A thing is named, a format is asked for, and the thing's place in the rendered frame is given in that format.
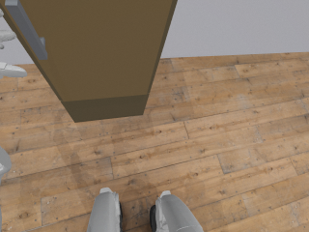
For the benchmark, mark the left robot upper arm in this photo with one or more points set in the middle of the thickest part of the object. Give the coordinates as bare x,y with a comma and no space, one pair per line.
5,166

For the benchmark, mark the handle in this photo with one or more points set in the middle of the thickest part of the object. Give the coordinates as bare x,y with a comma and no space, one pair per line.
26,27

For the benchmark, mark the right robot shin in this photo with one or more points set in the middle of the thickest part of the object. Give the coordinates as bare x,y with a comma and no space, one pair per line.
162,226

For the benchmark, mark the left robot hand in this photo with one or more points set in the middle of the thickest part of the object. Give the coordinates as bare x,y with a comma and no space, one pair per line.
7,69

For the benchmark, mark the left robot thigh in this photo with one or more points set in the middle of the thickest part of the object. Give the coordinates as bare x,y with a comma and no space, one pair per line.
105,210

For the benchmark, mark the cupboard door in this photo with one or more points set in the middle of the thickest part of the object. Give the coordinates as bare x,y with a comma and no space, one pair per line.
98,49

